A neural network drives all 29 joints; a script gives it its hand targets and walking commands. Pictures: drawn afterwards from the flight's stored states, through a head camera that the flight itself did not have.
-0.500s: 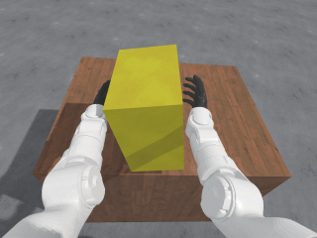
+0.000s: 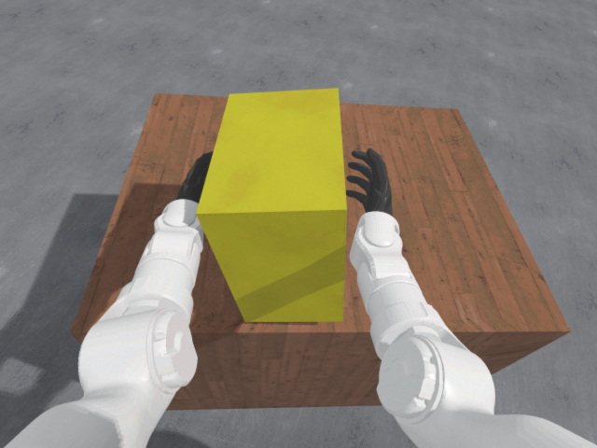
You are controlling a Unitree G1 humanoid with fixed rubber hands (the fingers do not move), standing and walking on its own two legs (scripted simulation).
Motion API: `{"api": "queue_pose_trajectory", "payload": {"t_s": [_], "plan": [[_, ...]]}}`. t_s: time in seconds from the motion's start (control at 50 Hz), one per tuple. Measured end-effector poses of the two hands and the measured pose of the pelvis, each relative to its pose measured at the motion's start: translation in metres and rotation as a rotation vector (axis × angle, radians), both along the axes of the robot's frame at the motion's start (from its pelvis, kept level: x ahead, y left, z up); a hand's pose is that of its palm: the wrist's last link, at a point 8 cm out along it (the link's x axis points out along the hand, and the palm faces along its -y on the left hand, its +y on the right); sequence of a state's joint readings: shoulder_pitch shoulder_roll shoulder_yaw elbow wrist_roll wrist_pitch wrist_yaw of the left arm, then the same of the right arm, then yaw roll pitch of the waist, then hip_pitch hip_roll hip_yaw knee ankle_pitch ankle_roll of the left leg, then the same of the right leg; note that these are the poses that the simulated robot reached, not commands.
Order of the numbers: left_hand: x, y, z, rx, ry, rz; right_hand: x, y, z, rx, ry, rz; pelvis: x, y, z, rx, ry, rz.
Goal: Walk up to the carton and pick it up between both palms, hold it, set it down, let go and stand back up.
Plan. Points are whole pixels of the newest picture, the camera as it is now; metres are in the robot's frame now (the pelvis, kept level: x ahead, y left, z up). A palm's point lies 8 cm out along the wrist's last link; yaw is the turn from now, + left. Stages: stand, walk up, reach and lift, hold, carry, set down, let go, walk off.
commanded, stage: set down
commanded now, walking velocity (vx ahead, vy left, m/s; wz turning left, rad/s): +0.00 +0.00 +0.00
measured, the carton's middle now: (288, 212) +0.45 -0.02 +0.02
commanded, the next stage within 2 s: none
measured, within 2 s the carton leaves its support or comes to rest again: rests again in 1.10 s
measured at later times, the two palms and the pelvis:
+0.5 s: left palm (190, 206) +0.44 +0.13 +0.05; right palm (367, 213) +0.39 -0.12 +0.07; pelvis +0.01 +0.01 +0.00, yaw +0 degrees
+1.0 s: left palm (202, 208) +0.44 +0.11 +0.05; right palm (378, 222) +0.39 -0.14 +0.06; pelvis +0.00 -0.01 +0.00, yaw +0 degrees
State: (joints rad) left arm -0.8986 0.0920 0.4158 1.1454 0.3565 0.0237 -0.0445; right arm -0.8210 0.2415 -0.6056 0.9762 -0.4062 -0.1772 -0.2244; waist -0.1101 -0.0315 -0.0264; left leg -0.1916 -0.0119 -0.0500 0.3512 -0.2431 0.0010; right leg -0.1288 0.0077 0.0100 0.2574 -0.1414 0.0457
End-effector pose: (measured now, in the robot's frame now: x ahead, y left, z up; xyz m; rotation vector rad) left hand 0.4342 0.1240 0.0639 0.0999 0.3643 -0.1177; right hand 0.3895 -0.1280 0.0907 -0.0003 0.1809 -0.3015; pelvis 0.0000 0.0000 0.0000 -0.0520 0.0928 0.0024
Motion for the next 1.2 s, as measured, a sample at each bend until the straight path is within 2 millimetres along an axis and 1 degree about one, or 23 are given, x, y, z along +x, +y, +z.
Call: {"api": "queue_pose_trajectory", "payload": {"t_s": [0.12,0.3,0.44,0.6,1.02,1.2], "plan": [[0.004,0.004,-0.012,-0.007,0.006,0.002,0.005,0.004,-0.010,-0.004,0.004,-0.001,0.006,0.005,0.000,-0.006,0.028,-0.001],[0.009,0.007,-0.014,-0.005,-0.019,0.001,0.008,0.008,-0.014,0.003,-0.024,-0.006,0.012,0.009,0.001,-0.012,0.047,0.000],[0.008,0.007,-0.016,0.001,-0.032,-0.005,0.005,0.008,-0.016,-0.002,-0.036,-0.010,0.010,0.010,0.000,-0.013,0.044,0.000],[0.007,0.002,-0.015,0.006,-0.041,-0.013,0.002,0.003,-0.019,-0.001,-0.038,-0.021,0.007,0.008,0.000,-0.011,0.041,0.000],[0.004,-0.013,-0.018,-0.025,-0.059,0.000,-0.003,-0.013,-0.029,0.005,-0.030,-0.019,0.002,-0.006,-0.002,0.007,0.039,0.002],[0.003,-0.017,-0.018,-0.023,-0.068,-0.010,-0.006,-0.017,-0.033,0.007,-0.029,-0.026,-0.001,-0.009,-0.003,0.010,0.048,0.002]]}}
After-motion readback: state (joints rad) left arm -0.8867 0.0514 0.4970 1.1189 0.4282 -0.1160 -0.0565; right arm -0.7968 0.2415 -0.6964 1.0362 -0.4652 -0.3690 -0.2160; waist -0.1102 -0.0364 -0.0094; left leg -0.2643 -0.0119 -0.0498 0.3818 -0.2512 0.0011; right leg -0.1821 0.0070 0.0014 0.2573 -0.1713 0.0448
